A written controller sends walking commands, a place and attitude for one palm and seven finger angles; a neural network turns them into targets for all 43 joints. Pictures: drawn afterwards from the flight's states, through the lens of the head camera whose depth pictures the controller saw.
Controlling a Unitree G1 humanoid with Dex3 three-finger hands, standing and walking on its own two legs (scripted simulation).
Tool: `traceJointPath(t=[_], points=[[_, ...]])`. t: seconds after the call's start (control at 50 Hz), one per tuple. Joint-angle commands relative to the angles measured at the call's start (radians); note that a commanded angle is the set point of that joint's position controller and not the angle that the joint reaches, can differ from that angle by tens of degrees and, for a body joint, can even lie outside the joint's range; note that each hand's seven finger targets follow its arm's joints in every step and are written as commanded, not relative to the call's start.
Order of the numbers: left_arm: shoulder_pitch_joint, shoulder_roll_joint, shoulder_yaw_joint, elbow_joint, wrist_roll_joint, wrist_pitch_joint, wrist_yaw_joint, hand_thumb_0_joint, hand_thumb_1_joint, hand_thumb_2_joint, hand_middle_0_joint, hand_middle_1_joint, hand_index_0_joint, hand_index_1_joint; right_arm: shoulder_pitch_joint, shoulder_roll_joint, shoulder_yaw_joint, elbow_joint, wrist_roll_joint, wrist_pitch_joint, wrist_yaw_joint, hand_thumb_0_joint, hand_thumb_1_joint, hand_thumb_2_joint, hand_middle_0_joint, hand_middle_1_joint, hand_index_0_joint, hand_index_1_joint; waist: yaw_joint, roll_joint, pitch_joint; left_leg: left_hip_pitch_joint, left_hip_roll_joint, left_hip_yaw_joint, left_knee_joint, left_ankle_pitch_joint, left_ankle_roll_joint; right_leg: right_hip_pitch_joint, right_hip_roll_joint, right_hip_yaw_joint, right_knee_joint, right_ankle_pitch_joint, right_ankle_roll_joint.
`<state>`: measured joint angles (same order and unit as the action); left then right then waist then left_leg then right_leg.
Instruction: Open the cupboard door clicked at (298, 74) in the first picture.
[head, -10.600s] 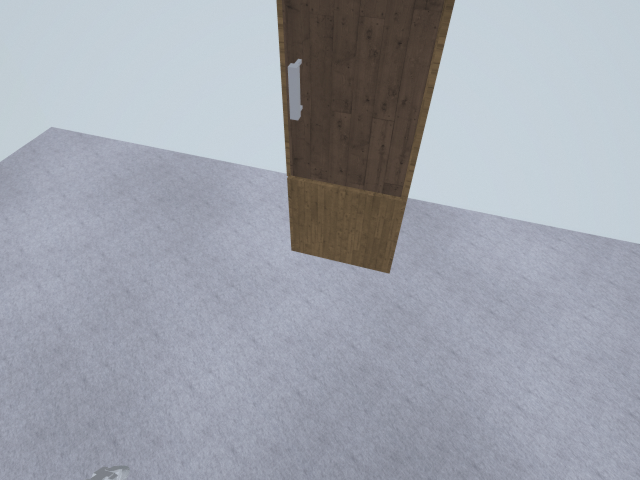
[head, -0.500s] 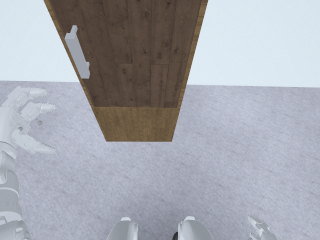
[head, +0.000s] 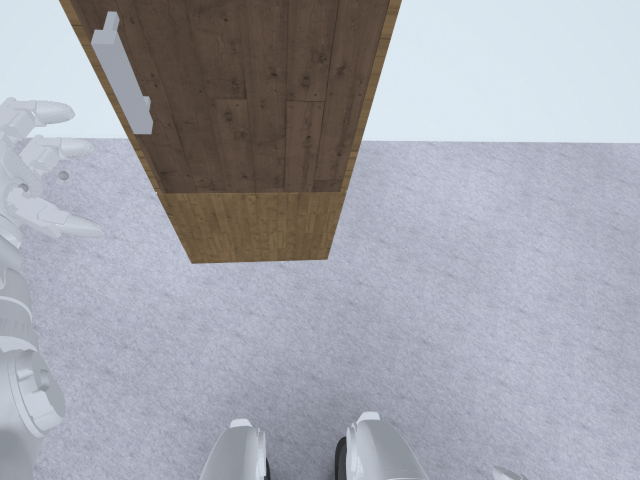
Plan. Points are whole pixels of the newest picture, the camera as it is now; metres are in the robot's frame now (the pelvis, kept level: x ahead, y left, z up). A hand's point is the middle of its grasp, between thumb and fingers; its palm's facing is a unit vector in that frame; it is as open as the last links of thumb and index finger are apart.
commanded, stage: move the hooked fingers beside the handle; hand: left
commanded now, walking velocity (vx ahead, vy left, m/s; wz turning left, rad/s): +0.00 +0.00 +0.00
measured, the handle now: (128, 77) +0.62 +0.25 +0.05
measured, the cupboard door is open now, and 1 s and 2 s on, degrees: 0 0 0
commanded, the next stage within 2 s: none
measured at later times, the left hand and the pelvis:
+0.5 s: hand (60, 123) +0.52 +0.31 +0.06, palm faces +0.04 -1.00 -0.03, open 14.0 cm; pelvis +0.00 +0.00 -0.02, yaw -1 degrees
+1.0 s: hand (54, 108) +0.55 +0.32 +0.06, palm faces +0.04 -1.00 -0.04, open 14.0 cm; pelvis +0.01 +0.01 -0.02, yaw -3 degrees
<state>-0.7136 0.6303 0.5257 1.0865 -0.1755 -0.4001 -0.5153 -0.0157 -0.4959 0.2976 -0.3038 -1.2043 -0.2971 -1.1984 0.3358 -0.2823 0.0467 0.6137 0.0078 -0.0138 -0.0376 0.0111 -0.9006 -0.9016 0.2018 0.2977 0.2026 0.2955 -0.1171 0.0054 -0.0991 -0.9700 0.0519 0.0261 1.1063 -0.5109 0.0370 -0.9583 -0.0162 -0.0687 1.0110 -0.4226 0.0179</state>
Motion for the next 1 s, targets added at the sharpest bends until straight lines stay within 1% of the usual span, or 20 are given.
traceJointPath(t=[0.0,0.02,0.06,0.14,0.18,0.22,0.26,0.34,0.38,0.4,0.46,0.48,0.54,0.58,0.62,0.7,0.86,0.92,0.94,0.98], points=[[-0.419,0.341,0.04,-0.129,0.001,-0.046,0.008,0.0,-0.5,0.3,-0.3,-1.2,-0.3,-1.2,0.153,-0.202,-0.075,-0.061,-0.002,-0.003,-0.022,0.0,-0.9,-0.9,0.2,0.3,0.2,0.3,-0.021,0.165,-0.425,0.338,-0.01,-0.095,-0.137,0.424,-0.022,0.105,0.05,0.013,-0.073,0.2,-0.036],[-0.416,0.39,0.074,-0.121,0.009,-0.049,0.013,0.0,-0.5,0.3,-0.3,-1.2,-0.3,-1.2,0.159,-0.207,-0.074,-0.063,-0.005,0.003,-0.023,0.0,-0.9,-0.9,0.2,0.3,0.2,0.3,-0.014,0.152,-0.436,0.33,-0.01,-0.096,-0.132,0.437,-0.022,0.117,0.051,0.013,-0.069,0.213,-0.036],[-0.434,0.419,0.085,-0.135,0.02,-0.06,0.02,0.0,-0.5,0.3,-0.3,-1.2,-0.3,-1.2,0.166,-0.206,-0.072,-0.065,-0.008,0.013,-0.02,0.0,-0.9,-0.9,0.2,0.3,0.2,0.3,-0.016,0.171,-0.474,0.341,-0.009,-0.095,-0.118,0.466,-0.021,0.122,0.054,0.016,-0.062,0.233,-0.036],[-0.503,0.49,0.122,-0.095,0.025,-0.065,0.017,0.0,-0.5,0.3,-0.3,-1.2,-0.3,-1.2,0.18,-0.214,-0.067,-0.057,-0.012,0.027,-0.022,0.0,-0.9,-0.9,0.2,0.3,0.2,0.3,-0.04,0.157,-0.497,0.295,-0.007,-0.095,-0.086,0.479,-0.014,0.137,0.057,0.023,-0.047,0.265,-0.03],[-0.534,0.48,0.097,-0.072,0.03,-0.056,0.004,0.0,-0.5,0.3,-0.3,-1.2,-0.3,-1.2,0.186,-0.213,-0.06,-0.056,-0.012,0.034,-0.021,0.0,-0.9,-0.9,0.2,0.3,0.2,0.3,-0.052,0.196,-0.484,0.297,-0.007,-0.094,-0.079,0.48,-0.012,0.108,0.059,0.024,-0.046,0.26,-0.033],[-0.54,0.529,0.112,-0.054,0.046,-0.041,-0.007,0.0,-0.5,0.3,-0.3,-1.2,-0.3,-1.2,0.198,-0.22,-0.058,-0.051,-0.013,0.044,-0.02,0.0,-0.9,-0.9,0.2,0.3,0.2,0.3,-0.051,0.217,-0.502,0.3,-0.005,-0.099,-0.071,0.502,-0.013,0.108,0.059,0.023,-0.044,0.271,-0.031],[-0.55,0.523,0.093,-0.031,0.054,-0.021,-0.017,0.0,-0.5,0.3,-0.3,-1.2,-0.3,-1.2,0.205,-0.22,-0.053,-0.052,-0.012,0.054,-0.02,0.0,-0.9,-0.9,0.2,0.3,0.2,0.3,-0.065,0.208,-0.492,0.286,-0.004,-0.098,-0.065,0.495,-0.009,0.096,0.06,0.021,-0.047,0.271,-0.028],[-0.638,0.585,0.1,0.003,0.064,0.005,-0.028,0.0,-0.5,0.3,-0.3,-1.2,-0.3,-1.2,0.217,-0.227,-0.04,-0.055,-0.01,0.064,-0.025,0.0,-0.9,-0.9,0.2,0.3,0.2,0.3,-0.095,0.199,-0.484,0.228,-0.001,-0.1,-0.043,0.458,0.001,0.083,0.064,0.022,-0.039,0.263,-0.025],[-0.675,0.624,0.12,-0.027,0.071,-0.003,-0.028,0.0,-0.5,0.3,-0.3,-1.2,-0.3,-1.2,0.227,-0.229,-0.04,-0.056,-0.015,0.066,-0.025,0.0,-0.9,-0.9,0.2,0.3,0.2,0.3,-0.087,0.264,-0.529,0.269,0.0,-0.11,-0.033,0.502,-0.006,0.059,0.065,0.017,-0.024,0.265,-0.032],[-0.687,0.63,0.114,-0.03,0.082,-0.003,-0.027,0.0,-0.5,0.3,-0.3,-1.2,-0.3,-1.2,0.238,-0.231,-0.038,-0.052,-0.016,0.07,-0.022,0.0,-0.9,-0.9,0.2,0.3,0.2,0.3,-0.091,0.285,-0.556,0.302,0.004,-0.115,-0.031,0.529,-0.011,0.038,0.067,0.013,-0.023,0.264,-0.031],[-0.751,0.614,0.079,-0.017,0.102,0.004,-0.015,0.0,-0.5,0.3,-0.3,-1.2,-0.3,-1.2,0.245,-0.23,-0.031,-0.041,-0.021,0.078,-0.017,0.0,-0.9,-0.9,0.2,0.3,0.2,0.3,-0.115,0.32,-0.521,0.328,0.013,-0.135,-0.024,0.534,-0.019,-0.036,0.067,0.001,-0.021,0.228,-0.031],[-0.753,0.59,0.064,0.001,0.102,0.01,-0.015,0.0,-0.5,0.3,-0.3,-1.2,-0.3,-1.2,0.251,-0.229,-0.031,-0.045,-0.02,0.08,-0.017,0.0,-0.9,-0.9,0.2,0.3,0.2,0.3,-0.125,0.308,-0.52,0.343,0.016,-0.146,-0.023,0.552,-0.021,-0.062,0.069,-0.007,-0.017,0.222,-0.033],[-0.77,0.633,0.08,0.052,0.113,0.042,-0.01,0.0,-0.5,0.3,-0.3,-1.2,-0.3,-1.2,0.261,-0.238,-0.021,-0.047,-0.02,0.088,-0.019,0.0,-0.9,-0.9,0.2,0.3,0.2,0.3,-0.134,0.292,-0.524,0.302,0.014,-0.144,-0.012,0.531,-0.017,-0.055,0.069,-0.008,-0.018,0.222,-0.029],[-0.816,0.642,0.068,0.061,0.124,0.056,-0.008,0.0,-0.5,0.3,-0.3,-1.2,-0.3,-1.2,0.269,-0.238,-0.013,-0.049,-0.021,0.09,-0.023,0.0,-0.9,-0.9,0.2,0.3,0.2,0.3,-0.152,0.287,-0.514,0.285,0.013,-0.15,-0.007,0.528,-0.012,-0.065,0.069,-0.011,-0.013,0.225,-0.028],[-0.836,0.697,0.083,0.038,0.149,0.059,-0.002,0.0,-0.5,0.3,-0.3,-1.2,-0.3,-1.2,0.28,-0.24,-0.007,-0.052,-0.027,0.097,-0.021,0.0,-0.9,-0.9,0.2,0.3,0.2,0.3,-0.144,0.336,-0.56,0.303,0.016,-0.149,0.002,0.563,-0.017,-0.059,0.069,-0.01,-0.006,0.238,-0.028],[-0.738,0.744,0.139,0.001,0.155,0.056,-0.001,0.0,-0.5,0.3,-0.3,-1.2,-0.3,-1.2,0.296,-0.238,-0.011,-0.072,-0.035,0.112,-0.007,0.0,-0.9,-0.9,0.2,0.3,0.2,0.3,-0.107,0.351,-0.616,0.356,0.025,-0.157,-0.001,0.681,-0.03,-0.026,0.075,-0.018,-0.001,0.281,-0.031],[-0.694,0.706,0.166,-0.063,0.116,0.056,-0.017,0.0,-0.5,0.3,-0.3,-1.2,-0.3,-1.2,0.308,-0.232,-0.031,-0.068,-0.031,0.126,0.013,0.0,-0.9,-0.9,0.2,0.3,0.2,0.3,-0.106,0.315,-0.608,0.384,0.029,-0.155,-0.022,0.688,-0.023,-0.007,0.089,-0.022,-0.032,0.29,-0.027],[-0.684,0.656,0.135,-0.107,0.112,0.046,-0.02,0.0,-0.5,0.3,-0.3,-1.2,-0.3,-1.2,0.315,-0.226,-0.035,-0.055,-0.032,0.131,0.019,0.0,-0.9,-0.9,0.2,0.3,0.2,0.3,-0.099,0.393,-0.598,0.487,0.038,-0.171,-0.034,0.791,-0.046,-0.061,0.088,-0.029,-0.046,0.282,-0.031],[-0.67,0.613,0.109,-0.127,0.107,0.045,-0.022,0.0,-0.5,0.3,-0.3,-1.2,-0.3,-1.2,0.317,-0.223,-0.039,-0.052,-0.033,0.132,0.024,0.0,-0.9,-0.9,0.2,0.3,0.2,0.3,-0.1,0.412,-0.601,0.528,0.042,-0.179,-0.041,0.818,-0.054,-0.08,0.089,-0.034,-0.052,0.273,-0.032],[-0.639,0.542,0.073,-0.138,0.094,0.047,-0.025,0.0,-0.5,0.3,-0.3,-1.2,-0.3,-1.2,0.321,-0.219,-0.048,-0.05,-0.034,0.136,0.028,0.0,-0.9,-0.9,0.2,0.3,0.2,0.3,-0.103,0.408,-0.584,0.581,0.048,-0.193,-0.05,0.866,-0.062,-0.111,0.092,-0.04,-0.065,0.265,-0.036]])
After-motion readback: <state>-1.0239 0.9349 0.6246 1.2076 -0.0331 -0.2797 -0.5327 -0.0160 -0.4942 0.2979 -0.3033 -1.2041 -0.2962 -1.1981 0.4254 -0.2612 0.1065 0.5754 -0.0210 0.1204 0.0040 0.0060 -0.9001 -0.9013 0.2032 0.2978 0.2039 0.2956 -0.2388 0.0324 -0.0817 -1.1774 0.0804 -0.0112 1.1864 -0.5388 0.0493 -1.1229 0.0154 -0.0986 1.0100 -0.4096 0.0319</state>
